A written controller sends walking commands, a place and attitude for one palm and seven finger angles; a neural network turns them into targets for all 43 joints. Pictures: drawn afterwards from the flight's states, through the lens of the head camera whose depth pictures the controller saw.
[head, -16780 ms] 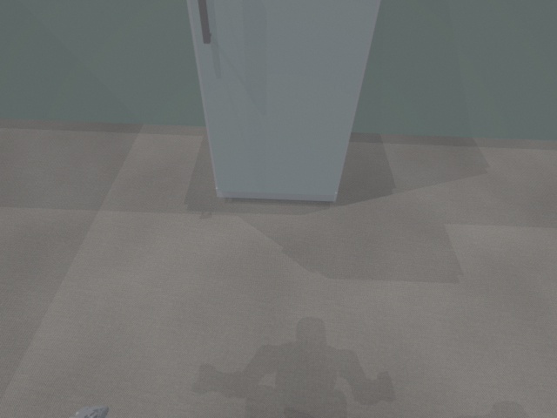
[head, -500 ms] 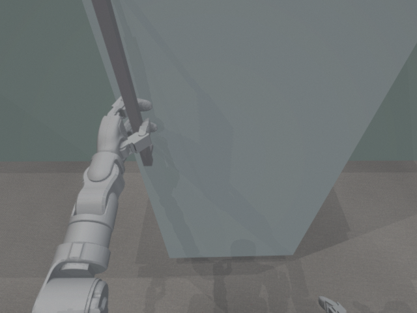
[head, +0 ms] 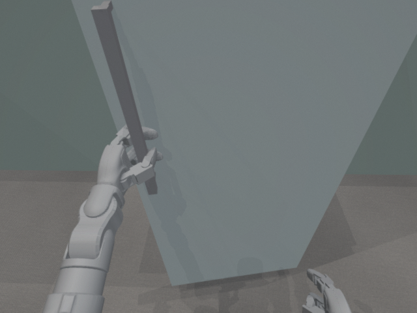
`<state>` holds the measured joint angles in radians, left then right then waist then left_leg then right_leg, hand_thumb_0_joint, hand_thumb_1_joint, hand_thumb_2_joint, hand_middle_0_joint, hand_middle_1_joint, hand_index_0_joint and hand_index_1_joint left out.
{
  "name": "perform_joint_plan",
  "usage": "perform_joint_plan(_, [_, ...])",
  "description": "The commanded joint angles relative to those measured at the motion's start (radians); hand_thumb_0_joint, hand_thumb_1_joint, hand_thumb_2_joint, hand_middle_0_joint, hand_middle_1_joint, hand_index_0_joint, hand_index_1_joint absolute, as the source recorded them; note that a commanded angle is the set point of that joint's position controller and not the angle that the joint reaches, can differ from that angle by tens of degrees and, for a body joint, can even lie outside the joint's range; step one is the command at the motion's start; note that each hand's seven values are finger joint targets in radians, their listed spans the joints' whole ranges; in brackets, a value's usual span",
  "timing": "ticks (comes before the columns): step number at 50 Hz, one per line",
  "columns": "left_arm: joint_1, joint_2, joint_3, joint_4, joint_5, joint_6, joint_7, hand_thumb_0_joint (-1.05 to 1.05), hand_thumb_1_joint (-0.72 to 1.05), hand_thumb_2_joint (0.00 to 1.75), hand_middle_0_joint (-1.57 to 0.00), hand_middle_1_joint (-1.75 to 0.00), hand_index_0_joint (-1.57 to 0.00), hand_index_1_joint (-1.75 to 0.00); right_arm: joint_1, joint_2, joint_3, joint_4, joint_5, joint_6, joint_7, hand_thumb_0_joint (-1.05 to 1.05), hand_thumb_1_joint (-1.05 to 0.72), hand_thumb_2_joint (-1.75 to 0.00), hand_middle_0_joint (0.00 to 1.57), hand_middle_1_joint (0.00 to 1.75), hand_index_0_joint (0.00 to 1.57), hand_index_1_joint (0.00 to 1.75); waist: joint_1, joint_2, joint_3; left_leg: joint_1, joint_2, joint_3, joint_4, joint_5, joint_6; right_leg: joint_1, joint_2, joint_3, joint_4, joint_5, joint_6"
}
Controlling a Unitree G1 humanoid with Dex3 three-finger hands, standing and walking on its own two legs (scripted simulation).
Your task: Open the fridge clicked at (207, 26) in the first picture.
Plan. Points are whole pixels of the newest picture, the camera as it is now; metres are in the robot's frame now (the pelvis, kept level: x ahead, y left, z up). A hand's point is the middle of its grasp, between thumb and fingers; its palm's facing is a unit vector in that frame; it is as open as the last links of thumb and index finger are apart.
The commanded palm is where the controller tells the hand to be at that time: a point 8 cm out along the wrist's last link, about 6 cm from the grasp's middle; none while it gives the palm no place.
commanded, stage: walk backward, drawing the door open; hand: left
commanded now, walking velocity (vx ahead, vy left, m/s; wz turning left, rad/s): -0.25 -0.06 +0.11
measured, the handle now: (135, 118) +0.39 +0.15 +0.22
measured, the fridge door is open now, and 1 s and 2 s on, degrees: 10 32 50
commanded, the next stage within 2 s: none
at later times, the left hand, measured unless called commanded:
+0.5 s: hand (158, 214) +0.24 +0.09 +0.14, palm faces +0.00 -0.98 -0.17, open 6.2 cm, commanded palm +0.21 +0.15 +0.15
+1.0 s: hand (189, 264) +0.16 +0.04 +0.14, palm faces +0.17 -0.97 -0.17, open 6.5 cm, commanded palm +0.12 +0.08 +0.15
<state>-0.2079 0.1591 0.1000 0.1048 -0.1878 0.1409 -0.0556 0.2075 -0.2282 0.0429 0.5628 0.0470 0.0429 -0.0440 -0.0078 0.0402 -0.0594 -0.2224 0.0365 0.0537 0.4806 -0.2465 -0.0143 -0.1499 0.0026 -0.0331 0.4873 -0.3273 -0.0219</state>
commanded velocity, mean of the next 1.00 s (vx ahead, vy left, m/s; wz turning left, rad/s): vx -0.20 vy -0.30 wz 0.56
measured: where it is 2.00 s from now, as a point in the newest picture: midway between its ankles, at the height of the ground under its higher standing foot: outside the picture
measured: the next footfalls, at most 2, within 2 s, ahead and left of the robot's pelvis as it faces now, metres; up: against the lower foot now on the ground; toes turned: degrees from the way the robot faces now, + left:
right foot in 1.16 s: +0.02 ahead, -0.30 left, +0.00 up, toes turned +25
left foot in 1.32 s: -0.08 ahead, -0.10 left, +0.00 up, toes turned +38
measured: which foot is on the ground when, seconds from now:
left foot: down 0.00-1.00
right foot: down 0.00-0.98, up 1.00-1.00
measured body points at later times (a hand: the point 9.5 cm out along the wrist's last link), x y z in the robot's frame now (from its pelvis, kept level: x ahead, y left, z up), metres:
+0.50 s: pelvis -0.05 -0.01 +0.00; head -0.04 -0.03 +0.45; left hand +0.23 +0.15 +0.15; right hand +0.12 -0.22 -0.10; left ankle +0.00 +0.13 -0.74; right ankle -0.04 -0.10 -0.74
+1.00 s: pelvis -0.07 -0.11 -0.03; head -0.05 -0.13 +0.42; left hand +0.15 +0.09 +0.15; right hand +0.11 -0.33 -0.13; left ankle -0.03 +0.07 -0.74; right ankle -0.05 -0.11 -0.73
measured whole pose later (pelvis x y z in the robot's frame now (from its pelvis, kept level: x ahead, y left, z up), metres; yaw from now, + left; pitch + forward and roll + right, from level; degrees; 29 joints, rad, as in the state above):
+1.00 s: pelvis -0.07 -0.11 -0.03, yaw +11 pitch -2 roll +1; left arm 0.23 0.20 -0.02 -0.51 -0.05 0.01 0.07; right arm 0.19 -0.18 -0.03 0.69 -0.01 -0.10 -0.11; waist -0.07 0.01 0.07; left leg -0.39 0.05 -0.04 0.65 -0.23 -0.01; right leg -0.35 0.05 -0.25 0.77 -0.37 -0.04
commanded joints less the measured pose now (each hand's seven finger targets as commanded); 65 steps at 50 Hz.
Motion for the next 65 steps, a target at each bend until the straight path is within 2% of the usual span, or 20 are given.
perform_joint_plan(1, [-0.368,0.287,0.083,-0.392,0.089,-0.212,0.082,0.00,0.90,0.90,-0.45,-1.40,-0.45,-1.40,-0.145,-0.096,-0.038,-0.139,-0.028,-0.047,-0.043,0.00,-0.90,-0.90,0.20,0.30,0.20,0.30,0.001,-0.066,-0.059,0.134,-0.010,-0.035,0.041,0.256,0.067,-0.127,-0.070,0.048,-0.184,0.422,0.041])
perform_joint_plan(3, [-0.159,0.166,-0.026,-0.351,0.105,-0.228,0.092,0.00,0.90,0.90,-0.45,-1.40,-0.45,-1.40,-0.153,-0.093,-0.045,-0.144,-0.039,-0.028,-0.045,0.00,-0.90,-0.90,0.20,0.30,0.20,0.30,0.004,-0.097,-0.105,0.185,0.008,-0.038,0.021,0.329,0.063,-0.121,-0.065,0.024,-0.161,0.439,0.055])
perform_joint_plan(12, [-0.008,0.163,-0.063,-0.537,0.127,-0.282,0.124,0.00,0.90,0.90,-0.45,-1.40,-0.45,-1.40,-0.153,-0.076,-0.051,-0.192,-0.042,0.038,-0.039,0.00,-0.90,-0.90,0.20,0.30,0.20,0.30,-0.016,-0.018,-0.257,0.288,0.051,-0.057,-0.023,0.599,0.056,-0.051,-0.033,-0.009,-0.090,0.458,0.056])
perform_joint_plan(26, [0.093,0.123,-0.127,-0.662,0.139,-0.279,0.135,0.00,0.90,0.90,-0.45,-1.40,-0.45,-1.40,-0.169,-0.058,-0.048,-0.173,-0.049,0.008,-0.038,0.00,-0.90,-0.90,0.20,0.30,0.20,0.30,-0.035,0.036,-0.124,-0.001,0.111,-0.262,-0.244,0.078,0.084,-0.050,0.013,0.023,-0.029,0.051,0.043])
perform_joint_plan(43, [0.226,0.137,-0.088,-0.882,0.136,-0.225,0.127,0.00,0.90,0.90,-0.45,-1.40,-0.45,-1.40,-0.143,-0.008,-0.082,-0.035,-0.060,-0.146,-0.069,0.00,-0.90,-0.90,0.20,0.30,0.20,0.30,-0.061,-0.108,-0.061,-0.056,-0.060,-0.071,0.204,-0.051,-0.006,-0.231,-0.146,-0.028,-0.144,-0.035,0.029])
perform_joint_plan(45, [0.231,0.128,-0.080,-0.885,0.153,-0.231,0.119,0.00,0.90,0.90,-0.45,-1.40,-0.45,-1.40,-0.136,-0.005,-0.086,-0.032,-0.056,-0.159,-0.069,0.00,-0.90,-0.90,0.20,0.30,0.20,0.30,-0.056,-0.164,-0.011,-0.115,-0.071,0.014,0.388,-0.161,-0.014,-0.267,-0.190,-0.047,-0.212,-0.029,0.075])
perform_joint_plan(47, [0.219,0.118,-0.089,-0.889,0.161,-0.248,0.102,0.00,0.90,0.90,-0.45,-1.40,-0.45,-1.40,-0.089,-0.004,-0.087,-0.018,-0.055,-0.191,-0.069,0.00,-0.90,-0.90,0.20,0.30,0.20,0.30,-0.086,-0.127,0.035,-0.016,-0.017,0.008,0.297,-0.162,0.010,-0.319,-0.130,-0.164,-0.074,0.158,0.118])
perform_joint_plan(48, [0.189,0.105,-0.107,-0.897,0.152,-0.261,0.092,0.00,0.90,0.90,-0.45,-1.40,-0.45,-1.40,-0.035,-0.011,-0.089,-0.011,-0.052,-0.219,-0.073,0.00,-0.90,-0.90,0.20,0.30,0.20,0.30,-0.133,-0.054,0.042,0.119,0.039,-0.117,0.009,-0.079,0.057,-0.399,-0.035,-0.203,0.187,0.271,0.156])
perform_joint_plan(49, [0.167,0.082,-0.121,-0.900,0.128,-0.286,0.080,0.00,0.90,0.90,-0.45,-1.40,-0.45,-1.40,-0.014,-0.063,-0.108,-0.025,-0.066,-0.248,-0.070,0.00,-0.90,-0.90,0.20,0.30,0.20,0.30,-0.159,0.238,0.024,0.224,0.341,-0.728,-0.395,0.138,0.244,-0.582,0.120,-0.146,0.716,0.064,0.222])
perform_joint_plan(50, [0.198,0.152,-0.041,-0.900,0.169,-0.316,0.079,0.00,0.90,0.90,-0.45,-1.40,-0.45,-1.40,-0.147,-0.103,-0.112,-0.064,-0.130,-0.242,-0.046,0.00,-0.90,-0.90,0.20,0.30,0.20,0.30,-0.035,0.316,-0.080,0.040,0.541,-1.075,-0.381,0.087,0.299,-0.445,0.008,0.202,0.997,-0.193,0.116])
perform_joint_plan(52, [0.246,0.184,0.017,-0.955,0.167,-0.331,0.063,0.00,0.90,0.90,-0.45,-1.40,-0.45,-1.40,-0.241,-0.071,-0.130,-0.076,-0.107,-0.205,-0.031,0.00,-0.90,-0.90,0.20,0.30,0.20,0.30,0.008,0.133,0.015,-0.192,0.444,-0.773,-0.231,-0.075,0.242,-0.354,-0.069,0.386,0.803,-0.227,0.044])
perform_joint_plan(53, [0.298,0.140,0.012,-0.918,0.156,-0.339,0.071,0.00,0.90,0.90,-0.45,-1.40,-0.45,-1.40,-0.245,-0.058,-0.119,-0.073,-0.111,-0.211,-0.030,0.00,-0.90,-0.90,0.20,0.30,0.20,0.30,0.046,0.086,0.009,-0.377,0.319,-0.524,-0.184,-0.148,0.152,-0.116,-0.054,0.305,0.565,-0.228,0.023])
perform_joint_plan(55, [0.263,0.102,-0.016,-0.904,0.133,-0.313,0.095,0.00,0.90,0.90,-0.45,-1.40,-0.45,-1.40,-0.182,-0.035,-0.109,-0.061,-0.090,-0.227,-0.038,0.00,-0.90,-0.90,0.20,0.30,0.20,0.30,0.027,0.053,-0.116,-0.386,0.108,-0.245,-0.102,-0.256,0.007,0.177,0.067,0.032,0.089,-0.199,0.025])
perform_joint_plan(56, [0.186,0.149,-0.011,-0.938,0.143,-0.305,0.105,0.00,0.90,0.90,-0.45,-1.40,-0.45,-1.40,-0.131,-0.022,-0.112,-0.049,-0.066,-0.234,-0.042,0.00,-0.90,-0.90,0.20,0.30,0.20,0.30,-0.008,-0.069,-0.179,-0.203,-0.038,-0.080,0.090,-0.270,-0.051,0.097,0.037,-0.022,-0.103,-0.153,0.008])
perform_joint_plan(57, [0.113,0.165,-0.020,-0.993,0.152,-0.298,0.110,0.00,0.90,0.90,-0.45,-1.40,-0.45,-1.40,-0.102,0.017,-0.116,-0.040,-0.056,-0.227,-0.044,0.00,-0.90,-0.90,0.20,0.30,0.20,0.30,-0.049,-0.172,-0.198,-0.075,-0.110,0.029,0.341,-0.196,-0.071,-0.056,-0.094,0.020,-0.228,-0.185,-0.042])
perform_joint_plan(59, [0.116,0.175,-0.004,-0.941,0.170,-0.281,0.121,0.00,0.90,0.90,-0.45,-1.40,-0.45,-1.40,-0.127,0.022,-0.101,-0.046,-0.066,-0.198,-0.043,0.00,-0.90,-0.90,0.20,0.30,0.20,0.30,-0.032,-0.122,-0.135,-0.257,-0.069,0.050,0.667,-0.241,-0.048,-0.138,-0.299,0.083,-0.161,0.024,-0.139])
perform_joint_plan(60, [0.112,0.149,-0.031,-0.905,0.170,-0.279,0.100,0.00,0.90,0.90,-0.45,-1.40,-0.45,-1.40,-0.171,-0.007,-0.126,-0.061,-0.056,-0.216,-0.057,0.00,-0.90,-0.90,0.20,0.30,0.20,0.30,-0.015,-0.246,-0.064,-0.233,-0.028,0.021,0.792,-0.289,-0.028,-0.218,-0.329,0.158,-0.164,0.094,-0.180])
perform_joint_plan(62, [0.059,0.100,-0.092,-0.901,0.176,-0.296,0.081,0.00,0.90,0.90,-0.45,-1.40,-0.45,-1.40,-0.153,0.011,-0.092,-0.066,-0.068,-0.238,-0.070,0.00,-0.90,-0.90,0.20,0.30,0.20,0.30,-0.031,-0.213,-0.007,-0.196,0.029,0.018,0.554,-0.294,-0.016,-0.137,-0.264,-0.015,-0.015,0.382,-0.171])
perform_joint_plan(64, [0.059,0.070,-0.122,-0.881,0.158,-0.317,0.080,0.00,0.90,0.90,-0.45,-1.40,-0.45,-1.40,-0.072,-0.003,-0.085,-0.038,-0.061,-0.252,-0.080,0.00,-0.90,-0.90,0.20,0.30,0.20,0.30,-0.098,-0.099,-0.086,0.129,0.028,-0.024,0.049,0.001,0.019,-0.248,-0.155,-0.136,0.414,0.520,-0.074])
perform_joint_plan(65, [0.048,0.059,-0.134,-0.884,0.150,-0.340,0.076,0.00,0.90,0.90,-0.45,-1.40,-0.45,-1.40,-0.076,-0.064,-0.112,-0.049,-0.078,-0.261,-0.074,0.00,-0.90,-0.90,0.20,0.30,0.20,0.30,-0.095,0.132,-0.126,0.422,0.329,-0.496,-0.121,0.562,0.142,-0.583,-0.017,-0.107,0.713,0.058,0.035])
